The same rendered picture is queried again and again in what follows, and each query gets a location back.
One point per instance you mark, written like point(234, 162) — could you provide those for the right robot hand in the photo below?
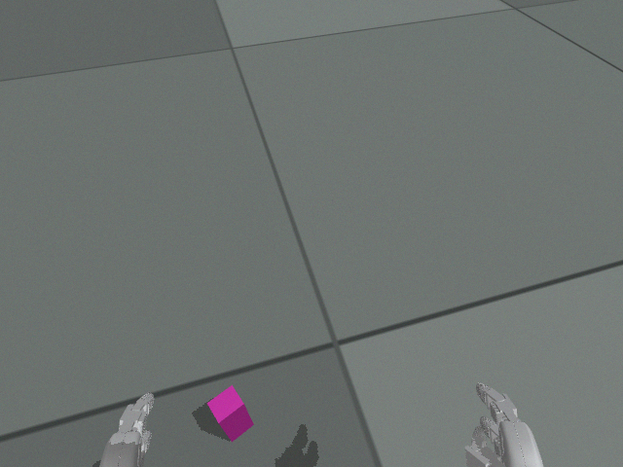
point(514, 442)

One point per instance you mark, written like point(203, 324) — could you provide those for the carton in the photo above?
point(231, 413)

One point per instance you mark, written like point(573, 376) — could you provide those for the left robot hand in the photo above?
point(128, 446)

